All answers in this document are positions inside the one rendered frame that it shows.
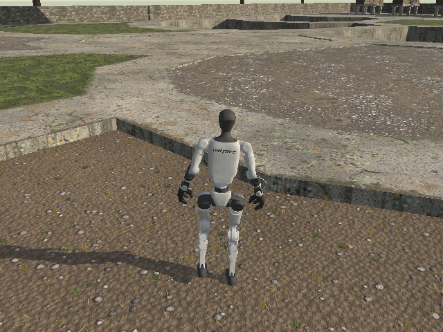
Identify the left robot upper arm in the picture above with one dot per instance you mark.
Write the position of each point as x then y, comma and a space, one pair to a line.
198, 155

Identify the left robot forearm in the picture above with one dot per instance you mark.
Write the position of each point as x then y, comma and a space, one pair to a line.
186, 180

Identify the robot right hand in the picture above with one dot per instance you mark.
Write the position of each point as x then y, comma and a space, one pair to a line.
258, 199

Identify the left robot shin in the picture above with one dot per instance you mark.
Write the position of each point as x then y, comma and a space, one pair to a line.
202, 245

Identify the right robot forearm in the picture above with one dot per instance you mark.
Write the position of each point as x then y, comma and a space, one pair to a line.
257, 185

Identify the robot head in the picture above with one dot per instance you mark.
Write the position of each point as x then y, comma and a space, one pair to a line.
226, 122

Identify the robot left hand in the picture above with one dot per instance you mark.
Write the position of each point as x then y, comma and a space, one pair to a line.
182, 193

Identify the right robot upper arm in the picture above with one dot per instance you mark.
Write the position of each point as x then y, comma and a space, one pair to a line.
246, 148

